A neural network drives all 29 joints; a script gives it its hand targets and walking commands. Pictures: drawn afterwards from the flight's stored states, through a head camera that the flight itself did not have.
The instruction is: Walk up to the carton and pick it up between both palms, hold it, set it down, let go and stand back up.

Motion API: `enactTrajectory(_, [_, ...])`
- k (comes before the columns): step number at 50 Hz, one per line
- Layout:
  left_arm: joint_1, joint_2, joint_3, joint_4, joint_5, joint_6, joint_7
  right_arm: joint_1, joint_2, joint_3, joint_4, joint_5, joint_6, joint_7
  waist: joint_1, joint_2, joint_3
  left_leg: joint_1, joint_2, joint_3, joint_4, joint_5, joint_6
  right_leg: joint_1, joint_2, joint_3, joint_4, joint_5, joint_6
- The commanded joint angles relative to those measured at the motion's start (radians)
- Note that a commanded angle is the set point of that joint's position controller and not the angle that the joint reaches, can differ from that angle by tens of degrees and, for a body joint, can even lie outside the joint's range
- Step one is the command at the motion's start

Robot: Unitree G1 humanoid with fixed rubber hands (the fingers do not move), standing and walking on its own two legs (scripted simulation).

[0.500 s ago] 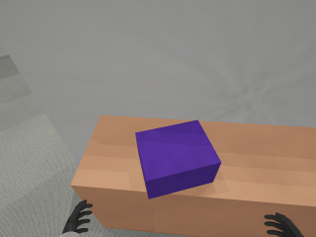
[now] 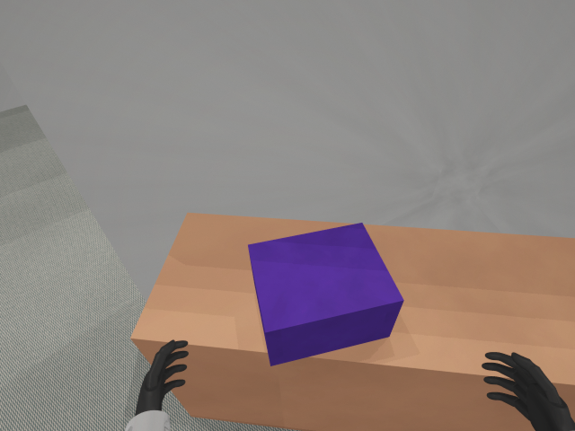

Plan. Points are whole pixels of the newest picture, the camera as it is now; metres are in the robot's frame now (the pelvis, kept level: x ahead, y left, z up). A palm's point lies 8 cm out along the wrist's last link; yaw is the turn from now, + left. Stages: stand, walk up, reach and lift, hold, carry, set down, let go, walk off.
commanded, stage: reach and lift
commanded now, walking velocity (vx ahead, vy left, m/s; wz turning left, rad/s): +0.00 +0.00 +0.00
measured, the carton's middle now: (318, 290) +0.43 -0.01 -0.14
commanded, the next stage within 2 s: none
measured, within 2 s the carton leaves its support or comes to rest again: neither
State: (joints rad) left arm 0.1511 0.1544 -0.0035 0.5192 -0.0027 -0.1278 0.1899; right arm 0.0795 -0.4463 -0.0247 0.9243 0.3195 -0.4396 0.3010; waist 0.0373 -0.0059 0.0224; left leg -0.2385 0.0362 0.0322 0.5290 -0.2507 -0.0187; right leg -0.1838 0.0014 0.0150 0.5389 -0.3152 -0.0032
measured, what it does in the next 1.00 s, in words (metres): stands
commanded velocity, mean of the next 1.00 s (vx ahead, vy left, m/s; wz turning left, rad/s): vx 0.00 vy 0.00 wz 0.00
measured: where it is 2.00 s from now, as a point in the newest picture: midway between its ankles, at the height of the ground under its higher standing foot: outside the picture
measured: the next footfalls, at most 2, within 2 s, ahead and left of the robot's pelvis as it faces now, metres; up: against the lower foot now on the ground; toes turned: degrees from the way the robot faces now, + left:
none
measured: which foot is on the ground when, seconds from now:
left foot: down 0.00-1.00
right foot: down 0.00-1.00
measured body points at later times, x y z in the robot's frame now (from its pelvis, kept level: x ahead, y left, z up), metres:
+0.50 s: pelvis +0.00 -0.01 +0.00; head +0.00 -0.02 +0.45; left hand +0.21 +0.19 -0.03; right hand +0.26 -0.28 -0.02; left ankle +0.02 +0.13 -0.73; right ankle -0.01 -0.12 -0.73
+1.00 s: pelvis +0.01 +0.00 +0.00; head +0.01 +0.00 +0.45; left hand +0.27 +0.21 +0.00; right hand +0.34 -0.24 +0.01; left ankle +0.02 +0.13 -0.73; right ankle -0.01 -0.12 -0.73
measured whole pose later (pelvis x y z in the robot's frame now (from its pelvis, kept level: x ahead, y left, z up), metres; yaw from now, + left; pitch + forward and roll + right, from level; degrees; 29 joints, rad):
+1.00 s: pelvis +0.01 +0.00 +0.00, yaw +0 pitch +3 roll +0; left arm -0.05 0.10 -0.05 0.52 -0.08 -0.18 0.20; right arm -0.33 -0.47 0.15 1.09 0.48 -0.42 0.29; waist 0.12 0.00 -0.06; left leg -0.33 0.04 0.03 0.52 -0.24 -0.02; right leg -0.27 0.00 0.02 0.53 -0.31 -0.01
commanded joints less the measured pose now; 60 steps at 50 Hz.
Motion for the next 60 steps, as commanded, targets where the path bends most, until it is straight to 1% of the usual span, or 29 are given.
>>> enactTrajectory(1, [-0.081,-0.039,0.008,-0.161,-0.070,-0.084,0.028,-0.191,-0.240,0.060,-0.049,0.055,-0.069,0.019,0.011,-0.026,-0.147,0.212,-0.021,-0.056,-0.026,0.133,-0.022,-0.358,0.041,-0.020,-0.113,0.090,-0.078])
enactTrajectory(2, [-0.085,-0.037,0.004,-0.193,-0.076,-0.102,0.029,-0.192,-0.224,0.075,-0.064,0.072,-0.082,0.018,0.026,-0.005,-0.171,0.207,-0.024,-0.048,-0.020,0.140,-0.024,-0.349,0.040,-0.017,-0.109,0.095,-0.077])
enactTrajectory(3, [-0.102,-0.031,0.005,-0.187,-0.079,-0.113,0.028,-0.202,-0.220,0.083,-0.062,0.075,-0.091,0.017,0.018,-0.022,-0.164,0.195,-0.026,-0.046,-0.018,0.132,-0.019,-0.354,0.037,-0.010,-0.111,0.085,-0.073])
enactTrajectory(4, [-0.097,-0.040,0.000,-0.184,-0.082,-0.122,0.027,-0.208,-0.226,0.092,-0.064,0.085,-0.099,0.020,0.022,-0.031,-0.166,0.190,-0.026,-0.045,-0.022,0.123,-0.015,-0.351,0.038,-0.007,-0.110,0.080,-0.070])
enactTrajectory(6, [-0.098,-0.043,0.001,-0.182,-0.086,-0.142,0.028,-0.210,-0.223,0.114,-0.051,0.101,-0.116,0.017,0.028,-0.032,-0.179,0.183,-0.029,-0.039,-0.005,0.161,-0.013,-0.352,0.036,0.006,-0.103,0.097,-0.068])
enactTrajectory(9, [-0.108,-0.045,-0.003,-0.191,-0.096,-0.177,0.028,-0.235,-0.219,0.142,-0.060,0.127,-0.148,0.018,0.042,-0.037,-0.196,0.164,-0.034,-0.030,0.008,0.165,-0.009,-0.347,0.034,0.011,-0.093,0.094,-0.061])
enactTrajectory(11, [-0.125,-0.049,-0.008,-0.188,-0.103,-0.197,0.025,-0.258,-0.211,0.153,-0.048,0.134,-0.165,0.015,0.038,-0.048,-0.195,0.145,-0.035,-0.025,0.005,0.164,-0.006,-0.340,0.033,0.015,-0.097,0.083,-0.057])
enactTrajectory(12, [-0.112,-0.055,-0.012,-0.197,-0.107,-0.206,0.027,-0.253,-0.204,0.168,-0.060,0.149,-0.173,0.011,0.046,-0.040,-0.208,0.134,-0.038,-0.021,0.011,0.173,-0.006,-0.326,0.031,0.019,-0.095,0.101,-0.054])
enactTrajectory(13, [-0.124,-0.055,-0.017,-0.198,-0.111,-0.214,0.024,-0.269,-0.206,0.170,-0.052,0.153,-0.178,0.011,0.037,-0.048,-0.214,0.133,-0.040,-0.023,0.018,0.185,-0.003,-0.328,0.029,0.019,-0.090,0.111,-0.050])
enactTrajectory(14, [-0.119,-0.059,-0.024,-0.201,-0.109,-0.221,0.025,-0.274,-0.206,0.180,-0.053,0.158,-0.186,0.008,0.043,-0.038,-0.222,0.137,-0.039,-0.022,0.023,0.194,-0.003,-0.331,0.030,0.022,-0.088,0.116,-0.050])
enactTrajectory(16, [-0.130,-0.061,-0.027,-0.188,-0.115,-0.228,0.021,-0.291,-0.211,0.183,-0.042,0.158,-0.193,0.004,0.035,-0.048,-0.231,0.133,-0.042,-0.019,0.025,0.212,-0.005,-0.328,0.030,0.022,-0.088,0.126,-0.049])
enactTrajectory(21, [-0.190,-0.059,-0.026,-0.195,-0.117,-0.229,0.017,-0.355,-0.193,0.201,-0.024,0.173,-0.177,-0.003,0.045,-0.045,-0.248,0.136,-0.042,-0.021,0.001,0.200,-0.009,-0.305,0.036,0.021,-0.096,0.126,-0.042])
enactTrajectory(22, [-0.198,-0.067,-0.036,-0.212,-0.121,-0.228,0.015,-0.366,-0.175,0.209,-0.049,0.179,-0.175,-0.007,0.052,-0.046,-0.251,0.131,-0.043,-0.012,-0.003,0.207,-0.008,-0.297,0.035,0.020,-0.105,0.140,-0.044])
enactTrajectory(23, [-0.216,-0.061,-0.041,-0.220,-0.122,-0.229,0.015,-0.383,-0.179,0.206,-0.046,0.180,-0.170,-0.009,0.042,-0.040,-0.256,0.143,-0.044,-0.019,-0.002,0.221,-0.012,-0.298,0.036,0.020,-0.102,0.157,-0.043])
enactTrajectory(24, [-0.216,-0.063,-0.033,-0.204,-0.123,-0.226,0.017,-0.394,-0.185,0.210,-0.025,0.183,-0.164,-0.009,0.052,-0.041,-0.249,0.138,-0.042,-0.019,-0.008,0.228,-0.014,-0.300,0.038,0.022,-0.106,0.155,-0.043])
enactTrajectory(30, [-0.314,-0.053,-0.037,-0.197,-0.140,-0.195,0.026,-0.507,-0.200,0.202,0.011,0.181,-0.119,-0.008,0.052,-0.040,-0.257,0.126,-0.040,-0.025,-0.028,0.193,-0.019,-0.305,0.039,0.020,-0.117,0.119,-0.044])
enactTrajectory(32, [-0.312,-0.059,-0.042,-0.198,-0.148,-0.187,0.024,-0.501,-0.192,0.204,0.011,0.178,-0.107,-0.009,0.052,-0.048,-0.264,0.121,-0.041,-0.020,-0.038,0.191,-0.021,-0.292,0.041,0.015,-0.121,0.129,-0.043])
enactTrajectory(36, [-0.396,-0.053,-0.034,-0.151,-0.146,-0.143,0.024,-0.592,-0.204,0.203,0.039,0.173,-0.062,-0.012,0.060,-0.063,-0.255,0.109,-0.037,-0.022,-0.061,0.169,-0.020,-0.289,0.046,0.014,-0.137,0.112,-0.041])
enactTrajectory(37, [-0.401,-0.052,-0.030,-0.157,-0.145,-0.136,0.028,-0.608,-0.208,0.203,0.035,0.175,-0.058,-0.012,0.072,-0.055,-0.267,0.104,-0.037,-0.020,-0.058,0.179,-0.021,-0.289,0.046,0.018,-0.137,0.119,-0.044])
enactTrajectory(38, [-0.409,-0.055,-0.029,-0.156,-0.145,-0.129,0.028,-0.617,-0.196,0.213,0.035,0.175,-0.051,-0.013,0.071,-0.066,-0.278,0.111,-0.036,-0.022,-0.061,0.191,-0.021,-0.280,0.049,0.015,-0.137,0.135,-0.044])
enactTrajectory(40, [-0.430,-0.058,-0.029,-0.154,-0.141,-0.112,0.029,-0.649,-0.205,0.207,0.042,0.181,-0.042,-0.016,0.074,-0.040,-0.297,0.112,-0.036,-0.023,-0.060,0.234,-0.028,-0.268,0.054,0.014,-0.136,0.174,-0.049])
enactTrajectory(41, [-0.442,-0.059,-0.033,-0.163,-0.143,-0.105,0.028,-0.664,-0.205,0.211,0.027,0.181,-0.037,-0.018,0.079,-0.050,-0.306,0.111,-0.035,-0.022,-0.057,0.252,-0.028,-0.256,0.055,0.010,-0.136,0.193,-0.045])
enactTrajectory(45, [-0.476,-0.054,-0.014,-0.131,-0.134,-0.067,0.027,-0.703,-0.232,0.202,0.083,0.178,-0.006,-0.019,0.083,-0.040,-0.301,0.119,-0.025,-0.032,-0.065,0.283,-0.035,-0.244,0.061,0.009,-0.144,0.204,-0.051])
enactTrajectory(47, [-0.463,-0.065,-0.017,-0.154,-0.129,-0.059,0.027,-0.705,-0.231,0.211,0.066,0.181,-0.008,-0.018,0.097,-0.026,-0.333,0.135,-0.021,-0.036,-0.058,0.362,-0.045,-0.227,0.068,0.002,-0.142,0.262,-0.057])
enactTrajectory(48, [-0.491,-0.065,-0.023,-0.167,-0.133,-0.056,0.026,-0.730,-0.237,0.206,0.071,0.181,-0.005,-0.018,0.089,-0.019,-0.349,0.151,-0.017,-0.040,-0.056,0.384,-0.049,-0.229,0.069,-0.001,-0.142,0.278,-0.061])
enactTrajectory(52, [-0.534,-0.070,-0.034,-0.187,-0.146,-0.040,0.031,-0.772,-0.256,0.192,0.091,0.183,0.006,-0.010,0.091,0.003,-0.376,0.164,-0.010,-0.052,-0.046,0.425,-0.060,-0.247,0.077,-0.009,-0.141,0.274,-0.069])
enactTrajectory(57, [-0.594,-0.062,-0.037,-0.158,-0.154,-0.014,0.040,-0.838,-0.291,0.189,0.135,0.182,0.030,0.001,0.098,0.018,-0.402,0.168,0.003,-0.065,-0.039,0.448,-0.066,-0.274,0.083,-0.018,-0.137,0.272,-0.072])
enactTrajectory(58, [-0.628,-0.056,-0.031,-0.157,-0.160,-0.011,0.040,-0.864,-0.287,0.200,0.125,0.187,0.036,0.002,0.109,0.010,-0.412,0.152,0.000,-0.060,-0.039,0.428,-0.064,-0.266,0.084,-0.015,-0.137,0.263,-0.071])
enactTrajectory(60, [-0.607,-0.066,-0.032,-0.159,-0.152,-0.003,0.037,-0.860,-0.275,0.209,0.127,0.188,0.041,0.001,0.117,0.011,-0.423,0.151,0.003,-0.059,-0.036,0.476,-0.064,-0.248,0.086,-0.013,-0.140,0.296,-0.072])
